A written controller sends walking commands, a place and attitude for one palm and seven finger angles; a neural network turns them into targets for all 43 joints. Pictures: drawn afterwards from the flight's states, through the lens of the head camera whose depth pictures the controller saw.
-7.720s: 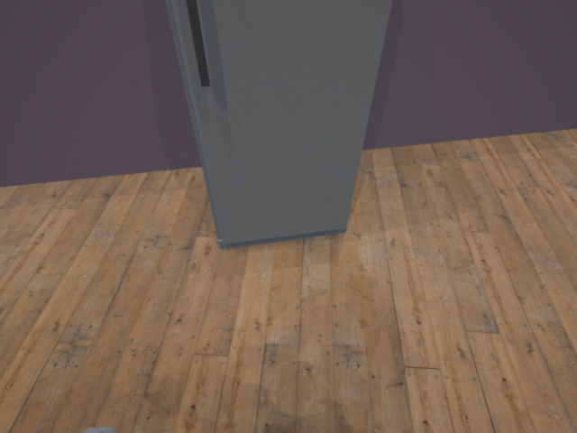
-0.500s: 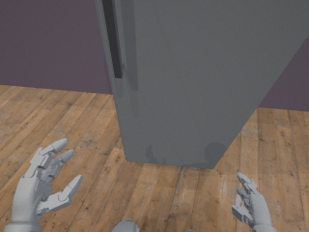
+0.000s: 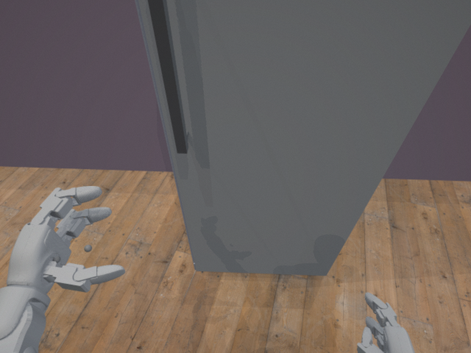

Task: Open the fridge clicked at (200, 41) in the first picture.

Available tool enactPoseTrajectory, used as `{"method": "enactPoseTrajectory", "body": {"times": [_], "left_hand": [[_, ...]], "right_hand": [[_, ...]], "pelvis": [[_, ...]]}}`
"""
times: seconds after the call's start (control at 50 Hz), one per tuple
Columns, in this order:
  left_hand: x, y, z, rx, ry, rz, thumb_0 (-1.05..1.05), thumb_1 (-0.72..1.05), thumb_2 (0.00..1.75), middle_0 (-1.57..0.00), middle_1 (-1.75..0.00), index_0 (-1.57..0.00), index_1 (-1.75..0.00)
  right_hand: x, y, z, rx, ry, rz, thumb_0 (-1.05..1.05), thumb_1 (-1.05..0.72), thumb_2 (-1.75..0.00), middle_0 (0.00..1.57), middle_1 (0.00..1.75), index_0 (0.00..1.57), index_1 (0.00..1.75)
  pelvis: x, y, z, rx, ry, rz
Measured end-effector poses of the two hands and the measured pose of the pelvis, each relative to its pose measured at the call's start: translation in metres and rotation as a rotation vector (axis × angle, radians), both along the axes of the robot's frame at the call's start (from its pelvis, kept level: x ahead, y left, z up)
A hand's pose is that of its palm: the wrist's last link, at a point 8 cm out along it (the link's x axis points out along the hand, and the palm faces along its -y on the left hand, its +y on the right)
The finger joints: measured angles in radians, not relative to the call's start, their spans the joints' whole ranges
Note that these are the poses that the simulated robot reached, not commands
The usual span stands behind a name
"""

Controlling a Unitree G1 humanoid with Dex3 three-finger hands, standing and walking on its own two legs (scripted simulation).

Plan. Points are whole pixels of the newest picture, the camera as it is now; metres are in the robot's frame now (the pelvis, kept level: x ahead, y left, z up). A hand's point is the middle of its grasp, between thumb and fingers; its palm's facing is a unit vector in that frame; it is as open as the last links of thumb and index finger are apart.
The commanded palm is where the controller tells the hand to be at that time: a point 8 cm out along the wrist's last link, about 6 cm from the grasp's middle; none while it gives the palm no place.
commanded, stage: raise the hand to about handle height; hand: left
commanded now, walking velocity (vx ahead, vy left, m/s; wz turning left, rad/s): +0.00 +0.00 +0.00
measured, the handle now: (169, 52) +0.52 +0.17 +0.27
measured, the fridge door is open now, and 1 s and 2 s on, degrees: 0 0 0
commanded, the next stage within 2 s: move the hooked fingers beside the handle in 1.04 s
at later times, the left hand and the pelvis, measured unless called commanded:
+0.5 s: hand (42, 181) +0.27 +0.28 +0.21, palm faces +0.14 -0.99 -0.07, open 13.9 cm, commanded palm +0.23 +0.32 +0.21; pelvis +0.00 +0.00 +0.02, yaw +1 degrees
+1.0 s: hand (55, 172) +0.28 +0.27 +0.21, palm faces +0.14 -0.99 -0.07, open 14.0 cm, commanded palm +0.24 +0.31 +0.22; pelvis +0.00 -0.02 +0.02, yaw +0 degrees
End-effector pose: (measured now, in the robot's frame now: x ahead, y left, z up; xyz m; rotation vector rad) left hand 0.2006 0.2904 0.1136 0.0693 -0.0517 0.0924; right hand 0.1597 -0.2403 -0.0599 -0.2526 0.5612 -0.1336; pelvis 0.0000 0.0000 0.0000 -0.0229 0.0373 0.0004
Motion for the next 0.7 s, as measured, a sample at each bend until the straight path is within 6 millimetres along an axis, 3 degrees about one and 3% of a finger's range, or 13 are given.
{"method": "enactPoseTrajectory", "body": {"times": [0.18, 0.36, 0.58, 0.7], "left_hand": [[0.014, 0.020, 0.038, -0.001, -0.046, 0.018, 0.00, -0.35, 0.36, -0.29, -1.10, -0.30, -1.10], [0.025, 0.032, 0.068, 0.005, -0.038, 0.041, -0.01, -0.47, 0.31, -0.30, -1.18, -0.30, -1.18], [0.043, 0.042, 0.107, 0.015, -0.057, 0.041, -0.01, -0.50, 0.30, -0.30, -1.20, -0.31, -1.20], [0.050, 0.037, 0.103, -0.003, -0.013, 0.018, -0.01, -0.50, 0.30, -0.30, -1.20, -0.31, -1.20]], "right_hand": [[0.026, 0.021, 0.022, 0.031, -0.095, 0.055, 0.02, -0.91, -0.90, 0.21, 0.30, 0.20, 0.30], [0.029, 0.035, 0.022, 0.064, -0.078, 0.088, 0.02, -0.91, -0.90, 0.21, 0.30, 0.20, 0.30], [0.018, 0.023, 0.017, 0.068, -0.026, 0.064, 0.02, -0.90, -0.90, 0.21, 0.30, 0.20, 0.30], [0.015, 0.011, 0.017, 0.069, -0.023, 0.038, 0.02, -0.91, -0.90, 0.21, 0.30, 0.20, 0.30]], "pelvis": [[0.001, 0.001, 0.008, 0.001, -0.048, 0.004], [-0.002, 0.000, 0.014, 0.005, -0.079, 0.010], [-0.004, -0.005, 0.019, 0.011, -0.092, 0.009], [-0.004, -0.008, 0.019, 0.013, -0.086, 0.001]]}}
